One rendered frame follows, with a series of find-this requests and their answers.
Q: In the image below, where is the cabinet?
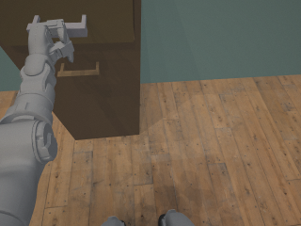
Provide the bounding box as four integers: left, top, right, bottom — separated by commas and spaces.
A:
0, 0, 142, 140

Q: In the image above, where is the robot left hand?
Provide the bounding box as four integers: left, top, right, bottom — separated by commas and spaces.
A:
28, 19, 74, 66

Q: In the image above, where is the robot left upper arm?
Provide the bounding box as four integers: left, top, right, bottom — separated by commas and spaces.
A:
0, 120, 58, 226

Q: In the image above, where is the drawer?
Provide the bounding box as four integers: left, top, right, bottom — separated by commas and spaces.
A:
0, 0, 134, 46

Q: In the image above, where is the right robot thigh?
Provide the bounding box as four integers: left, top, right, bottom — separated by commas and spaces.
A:
161, 212, 195, 226

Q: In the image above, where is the left robot forearm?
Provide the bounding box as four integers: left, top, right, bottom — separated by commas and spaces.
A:
0, 54, 56, 127

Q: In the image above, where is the handle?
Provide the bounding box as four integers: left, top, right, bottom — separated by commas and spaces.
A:
26, 14, 87, 38
57, 70, 101, 82

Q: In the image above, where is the right robot shin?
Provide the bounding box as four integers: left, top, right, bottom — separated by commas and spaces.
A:
165, 209, 176, 216

